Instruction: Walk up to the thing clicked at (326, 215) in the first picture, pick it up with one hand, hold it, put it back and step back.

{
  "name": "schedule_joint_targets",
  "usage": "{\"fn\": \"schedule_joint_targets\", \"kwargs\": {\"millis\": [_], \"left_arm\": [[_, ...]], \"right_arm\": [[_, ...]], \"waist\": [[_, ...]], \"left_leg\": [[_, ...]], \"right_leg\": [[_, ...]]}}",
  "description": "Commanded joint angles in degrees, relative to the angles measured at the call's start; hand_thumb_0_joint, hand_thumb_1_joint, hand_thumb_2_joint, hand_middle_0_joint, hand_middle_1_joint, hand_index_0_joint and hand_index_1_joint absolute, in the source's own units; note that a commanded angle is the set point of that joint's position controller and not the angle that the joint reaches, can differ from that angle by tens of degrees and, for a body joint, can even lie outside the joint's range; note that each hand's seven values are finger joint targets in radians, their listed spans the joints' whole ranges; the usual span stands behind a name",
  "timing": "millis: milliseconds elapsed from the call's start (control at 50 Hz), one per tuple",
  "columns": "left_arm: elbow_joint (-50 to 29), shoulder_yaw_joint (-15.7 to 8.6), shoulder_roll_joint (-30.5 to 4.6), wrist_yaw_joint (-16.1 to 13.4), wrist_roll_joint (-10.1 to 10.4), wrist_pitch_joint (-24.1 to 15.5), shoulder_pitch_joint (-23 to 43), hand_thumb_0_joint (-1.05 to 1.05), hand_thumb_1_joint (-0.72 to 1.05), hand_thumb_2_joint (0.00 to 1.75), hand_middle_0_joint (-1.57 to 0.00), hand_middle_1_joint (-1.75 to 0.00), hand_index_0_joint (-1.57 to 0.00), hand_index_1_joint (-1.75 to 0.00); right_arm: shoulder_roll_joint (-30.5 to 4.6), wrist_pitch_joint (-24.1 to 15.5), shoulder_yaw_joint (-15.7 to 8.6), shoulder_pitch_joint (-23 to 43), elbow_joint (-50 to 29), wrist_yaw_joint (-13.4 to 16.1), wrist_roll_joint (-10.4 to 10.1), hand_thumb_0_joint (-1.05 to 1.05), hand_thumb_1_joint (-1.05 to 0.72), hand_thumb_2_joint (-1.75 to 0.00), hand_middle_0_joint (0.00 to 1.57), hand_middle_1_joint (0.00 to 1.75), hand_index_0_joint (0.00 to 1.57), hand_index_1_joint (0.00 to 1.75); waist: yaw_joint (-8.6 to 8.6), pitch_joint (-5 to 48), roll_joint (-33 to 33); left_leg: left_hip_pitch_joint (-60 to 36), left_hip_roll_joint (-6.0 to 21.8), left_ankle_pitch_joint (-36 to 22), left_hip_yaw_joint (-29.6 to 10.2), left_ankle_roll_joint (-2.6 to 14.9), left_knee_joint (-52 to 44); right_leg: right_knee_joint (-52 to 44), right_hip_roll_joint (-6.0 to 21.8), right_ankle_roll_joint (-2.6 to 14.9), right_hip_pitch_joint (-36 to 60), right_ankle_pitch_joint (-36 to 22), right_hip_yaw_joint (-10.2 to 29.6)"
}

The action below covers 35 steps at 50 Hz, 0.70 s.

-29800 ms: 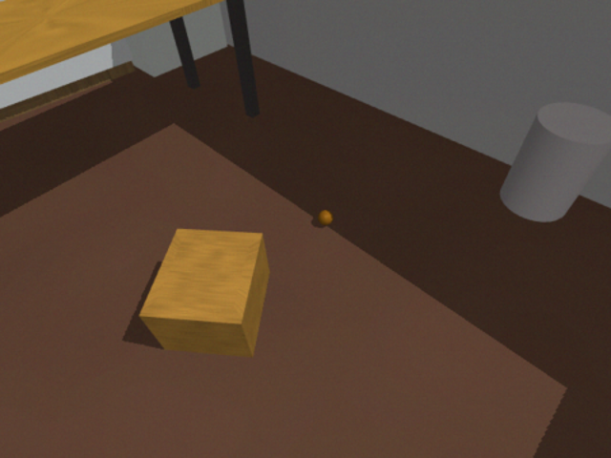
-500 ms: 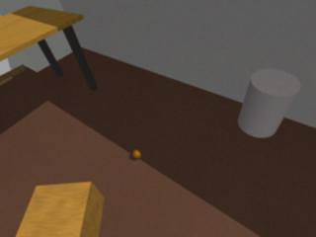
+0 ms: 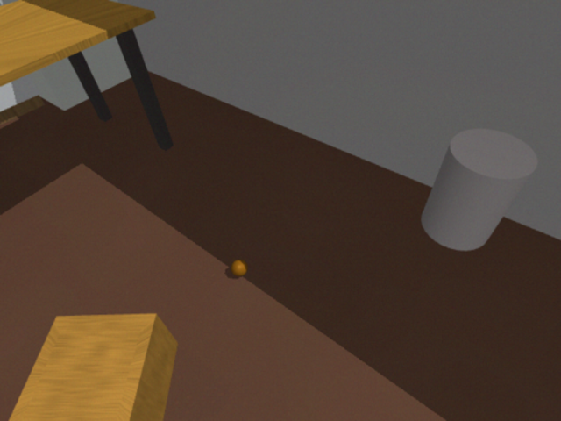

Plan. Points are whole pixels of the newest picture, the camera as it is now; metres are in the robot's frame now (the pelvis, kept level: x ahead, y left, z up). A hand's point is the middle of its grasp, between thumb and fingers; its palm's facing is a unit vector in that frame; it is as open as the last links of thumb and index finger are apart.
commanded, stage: walk up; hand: left
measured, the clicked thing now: (239, 267) +0.81 +0.25 -0.73
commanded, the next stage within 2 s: stand in 0.70 s
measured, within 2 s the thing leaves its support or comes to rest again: neither
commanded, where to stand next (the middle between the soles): +0.42 +0.03 m, yaw -3 degrees
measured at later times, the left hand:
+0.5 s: hand out of the picture +0.12 +0.29 -0.14, palm faces +0.05 -0.93 -0.35, open 7.3 cm
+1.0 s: hand out of the picture +0.09 +0.27 -0.14, palm faces +0.00 -0.94 -0.34, open 7.3 cm
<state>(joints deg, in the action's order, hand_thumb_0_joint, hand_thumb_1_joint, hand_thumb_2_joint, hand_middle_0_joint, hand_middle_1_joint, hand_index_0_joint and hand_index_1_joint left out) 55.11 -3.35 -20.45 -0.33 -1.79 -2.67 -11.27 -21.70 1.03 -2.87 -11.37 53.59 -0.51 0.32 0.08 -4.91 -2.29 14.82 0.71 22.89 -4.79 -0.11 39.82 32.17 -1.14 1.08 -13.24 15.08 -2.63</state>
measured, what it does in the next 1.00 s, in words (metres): stands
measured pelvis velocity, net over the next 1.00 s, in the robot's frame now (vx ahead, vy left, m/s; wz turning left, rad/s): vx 0.02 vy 0.02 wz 0.02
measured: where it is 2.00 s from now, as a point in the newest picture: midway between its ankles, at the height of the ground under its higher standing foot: outside the picture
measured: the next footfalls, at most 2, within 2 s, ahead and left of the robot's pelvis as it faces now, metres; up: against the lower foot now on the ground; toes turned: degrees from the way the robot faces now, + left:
left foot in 1.96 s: +0.17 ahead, +0.18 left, +0.00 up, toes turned +5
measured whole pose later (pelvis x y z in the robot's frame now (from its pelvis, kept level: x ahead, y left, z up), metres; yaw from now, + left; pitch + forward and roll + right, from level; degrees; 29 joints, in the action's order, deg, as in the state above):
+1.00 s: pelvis +0.02 +0.02 +0.02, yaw +1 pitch -3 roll +0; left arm 65.5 -0.4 -20.0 0.4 -0.7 -1.3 -5.5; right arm -20.0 -0.4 -0.5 -4.3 64.3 -0.6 0.1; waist -0.2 -4.2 0.0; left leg 6.6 0.9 10.2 -1.9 -1.3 19.4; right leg 19.0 1.7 -1.1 -6.1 10.2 -2.0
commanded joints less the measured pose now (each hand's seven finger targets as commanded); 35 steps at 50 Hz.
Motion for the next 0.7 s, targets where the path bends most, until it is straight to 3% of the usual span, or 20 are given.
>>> {"fn": "schedule_joint_targets", "kwargs": {"millis": [0,40,80,100,140,160,180,200,220,240,280,320,420,500,580,660,680], "left_arm": [[-5.5,-3.7,-16.6,-0.8,-0.1,-1.4,6.4,0.00,0.90,0.90,-0.20,-0.30,-0.20,-0.30],[-4.5,-3.1,-14.7,-0.9,0.2,-1.8,4.7,0.00,0.90,0.90,-0.20,-0.30,-0.20,-0.30],[-3.5,-3.2,-15.3,-0.7,0.1,-1.8,3.5,0.00,0.90,0.90,-0.20,-0.30,-0.20,-0.30],[-3.6,-3.1,-15.4,-0.6,0.3,-1.6,4.4,0.00,0.90,0.90,-0.20,-0.30,-0.20,-0.30],[-3.9,-2.7,-14.4,-0.4,1.0,-0.7,6.6,0.00,0.90,0.90,-0.20,-0.30,-0.20,-0.30],[-3.9,-2.2,-12.9,-0.3,1.3,-0.4,6.6,0.00,0.90,0.90,-0.20,-0.30,-0.20,-0.30],[-4.3,-1.7,-11.2,-0.3,1.8,-0.2,5.7,0.00,0.90,0.90,-0.20,-0.30,-0.20,-0.30],[-4.0,-1.3,-9.5,-0.3,2.4,0.1,4.8,0.00,0.90,0.90,-0.20,-0.30,-0.20,-0.30],[-2.0,-1.7,-10.9,-0.4,2.4,0.5,4.3,0.00,0.90,0.90,-0.20,-0.30,-0.20,-0.30],[-1.1,-1.5,-11.0,-0.4,2.0,0.2,3.7,0.00,0.90,0.90,-0.20,-0.30,-0.20,-0.30],[-0.4,-1.6,-11.8,-0.3,1.6,-0.3,4.7,0.00,0.90,0.90,-0.20,-0.30,-0.20,-0.30],[0.0,-1.4,-12.7,-0.3,1.9,-0.4,4.7,0.00,0.90,0.90,-0.20,-0.30,-0.20,-0.30],[1.5,-0.8,-12.1,-0.4,1.9,0.0,6.9,0.00,0.90,0.90,-0.20,-0.30,-0.20,-0.30],[2.8,-0.8,-12.4,-0.4,1.7,0.1,7.5,0.00,0.90,0.90,-0.20,-0.30,-0.20,-0.30],[3.3,-0.7,-12.4,-0.3,1.4,-0.1,8.6,0.00,0.90,0.90,-0.20,-0.30,-0.20,-0.30],[3.8,-1.0,-12.5,-0.3,1.2,-0.3,8.9,0.00,0.90,0.90,-0.20,-0.30,-0.20,-0.30],[5.0,0.2,-11.7,-0.2,1.4,0.0,8.7,0.00,0.90,0.90,-0.20,-0.30,-0.20,-0.30]], "right_arm": [[-10.4,-1.2,-2.5,-1.7,-2.4,0.7,0.1,0.00,-0.90,-0.90,0.20,0.30,0.20,0.30],[-9.4,-1.7,-2.1,-0.4,-1.9,0.5,0.0,0.00,-0.90,-0.90,0.20,0.30,0.20,0.30],[-9.0,-2.1,-1.9,0.0,-1.8,0.3,0.3,0.00,-0.90,-0.90,0.20,0.30,0.20,0.30],[-8.7,-2.3,-1.8,-0.8,-1.2,0.4,0.4,0.00,-0.90,-0.90,0.20,0.30,0.20,0.30],[-8.5,-2.7,-2.1,-3.6,0.6,0.6,1.0,0.00,-0.90,-0.90,0.20,0.30,0.20,0.30],[-9.4,-2.9,-2.7,-3.3,1.0,0.7,1.3,0.00,-0.90,-0.90,0.20,0.30,0.20,0.30],[-11.7,-3.2,-3.2,-2.6,0.7,0.9,1.6,0.00,-0.90,-0.90,0.20,0.30,0.20,0.30],[-13.0,-3.4,-3.1,1.9,-0.5,1.0,1.4,0.00,-0.90,-0.90,0.20,0.30,0.20,0.30],[-14.0,-3.3,-2.9,5.3,-0.7,0.7,0.7,0.00,-0.90,-0.90,0.20,0.30,0.20,0.30],[-12.8,-3.1,-2.4,7.2,-0.6,0.5,0.7,0.00,-0.90,-0.90,0.20,0.30,0.20,0.30],[-10.6,-3.0,-1.5,7.0,0.0,0.5,0.5,0.00,-0.90,-0.90,0.20,0.30,0.20,0.30],[-10.4,-3.1,-1.3,5.9,1.0,0.8,0.4,0.00,-0.90,-0.90,0.20,0.30,0.20,0.30],[-10.4,-2.9,-1.3,7.1,2.5,0.8,0.2,0.00,-0.90,-0.90,0.20,0.30,0.20,0.30],[-9.7,-2.7,-1.2,8.9,2.9,0.8,0.2,0.00,-0.90,-0.90,0.20,0.30,0.20,0.30],[-9.2,-2.5,-0.9,9.7,3.7,0.6,0.3,0.00,-0.90,-0.90,0.20,0.30,0.20,0.30],[-9.2,-2.6,-1.0,9.8,4.3,0.5,0.3,0.00,-0.90,-0.90,0.20,0.30,0.20,0.30],[-9.5,-2.9,-0.5,9.6,4.7,0.5,0.0,0.00,-0.90,-0.90,0.20,0.30,0.20,0.30]], "waist": [[0.29,-0.5,6.9],[-0.50,0.5,8.3],[-1.12,2.3,10.4],[-0.51,3.5,10.7],[1.57,5.9,9.9],[1.25,7.2,7.5],[0.47,9.3,2.2],[-1.60,8.6,-1.0],[-2.38,7.3,-1.5],[-2.94,6.8,-1.1],[-2.30,7.2,-2.0],[-1.50,7.9,-2.3],[-1.09,8.2,-1.8],[-1.04,6.6,0.7],[-0.71,5.7,1.8],[-0.53,8.2,2.4],[0.10,7.8,2.4]], "left_leg": [[4.9,0.9,9.2,-2.8,0.43,8.0],[5.7,0.0,6.7,-2.2,0.75,4.9],[4.1,0.7,3.8,0.5,0.33,-0.7],[1.5,0.3,1.3,2.4,0.22,-5.1],[-5.5,-0.8,-10.7,3.7,0.43,-17.1],[-8.5,1.0,-17.7,0.5,1.14,-17.6],[-10.1,7.3,-25.2,-7.0,3.41,-18.9],[-7.9,11.8,-23.6,-12.2,6.16,-20.3],[-1.7,12.6,-16.9,-11.2,8.79,-19.4],[-0.5,11.2,-17.6,-9.0,7.32,-18.4],[-0.6,6.8,-21.2,-3.9,3.31,-17.0],[-2.4,5.5,-23.0,-2.7,2.39,-16.6],[-5.0,6.4,-28.8,-2.8,2.82,-17.4],[-3.6,5.9,-21.5,-2.3,2.47,-18.8],[-3.3,5.1,-18.3,-1.8,2.01,-19.4],[-6.1,5.0,-21.9,-0.8,1.88,-18.5],[-8.0,5.9,-24.8,-1.8,1.78,-20.5]], "right_leg": [[-17.4,22.2,12.94,-4.2,6.1,26.0],[-14.9,17.9,9.58,0.0,-4.2,18.6],[-12.7,16.9,8.62,2.2,-10.6,16.0],[-10.5,15.7,7.88,2.8,-14.1,13.7],[-5.1,13.0,5.07,1.5,-17.5,9.0],[-2.2,11.0,2.94,0.5,-17.6,7.1],[2.5,7.7,0.67,-0.9,-14.5,4.5],[2.1,3.6,-0.67,-2.2,-3.3,1.9],[-0.8,3.1,-0.46,3.4,5.7,2.1],[-4.4,3.8,-0.21,5.7,3.9,2.4],[-6.3,6.3,0.49,8.5,-6.9,4.5],[-5.5,7.4,0.98,8.6,-12.7,5.2],[-7.0,7.1,0.59,8.8,-14.0,3.8],[-9.5,7.6,0.50,9.1,-12.3,4.5],[-11.7,8.2,0.26,8.9,-11.5,5.3],[-12.2,8.6,0.43,9.8,-14.3,5.3],[-12.8,9.0,0.00,8.2,-15.9,5.8]]}}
